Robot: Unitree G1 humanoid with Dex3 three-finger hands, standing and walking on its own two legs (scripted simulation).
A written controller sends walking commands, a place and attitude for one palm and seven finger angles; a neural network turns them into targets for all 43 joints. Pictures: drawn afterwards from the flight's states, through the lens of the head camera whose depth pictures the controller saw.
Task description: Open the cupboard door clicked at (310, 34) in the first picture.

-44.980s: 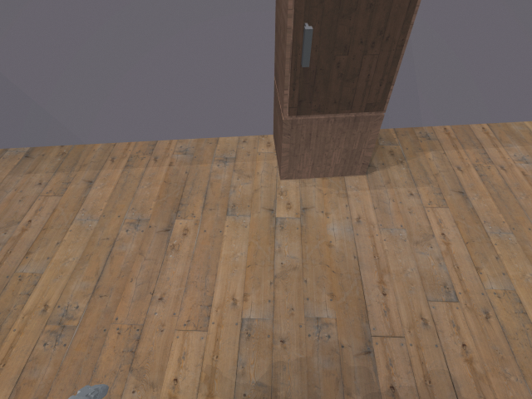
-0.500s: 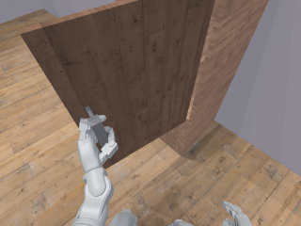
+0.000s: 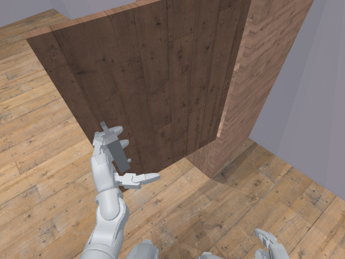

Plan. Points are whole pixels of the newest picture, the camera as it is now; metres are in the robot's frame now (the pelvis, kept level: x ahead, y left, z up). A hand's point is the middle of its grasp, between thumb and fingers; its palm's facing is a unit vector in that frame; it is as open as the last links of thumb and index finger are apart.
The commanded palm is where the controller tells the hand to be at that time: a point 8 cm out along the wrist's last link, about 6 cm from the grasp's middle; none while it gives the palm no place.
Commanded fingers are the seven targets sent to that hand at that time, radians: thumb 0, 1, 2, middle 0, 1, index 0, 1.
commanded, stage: open thumb and fingers to let go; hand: left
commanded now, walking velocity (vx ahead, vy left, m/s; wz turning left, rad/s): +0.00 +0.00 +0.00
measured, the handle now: (114, 147) +0.36 +0.16 +0.05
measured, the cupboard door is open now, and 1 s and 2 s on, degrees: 77 79 79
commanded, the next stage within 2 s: slide the hand sideways off the handle in 0.22 s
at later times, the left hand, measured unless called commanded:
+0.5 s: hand (122, 174) +0.30 +0.13 +0.04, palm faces -0.06 -1.00 -0.06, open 15.7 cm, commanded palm +0.28 +0.16 +0.04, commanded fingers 0.00 -0.50 0.30 -0.15 -0.30 -0.15 -0.30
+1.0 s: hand (115, 187) +0.27 +0.14 +0.04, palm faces -0.11 -0.99 -0.01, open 16.0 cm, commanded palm +0.24 +0.21 +0.04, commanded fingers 0.00 -0.50 0.30 -0.15 -0.30 -0.15 -0.30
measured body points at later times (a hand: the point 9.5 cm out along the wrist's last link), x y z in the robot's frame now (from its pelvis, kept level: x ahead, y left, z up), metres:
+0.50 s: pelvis -0.01 +0.03 +0.00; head +0.04 +0.02 +0.44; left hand +0.29 +0.18 +0.05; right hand +0.14 -0.21 -0.11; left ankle +0.04 +0.12 -0.66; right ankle -0.02 -0.07 -0.66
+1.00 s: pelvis +0.00 +0.04 +0.00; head +0.05 +0.04 +0.44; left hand +0.27 +0.19 +0.05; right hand +0.16 -0.19 -0.09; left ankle +0.04 +0.12 -0.66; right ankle -0.02 -0.07 -0.66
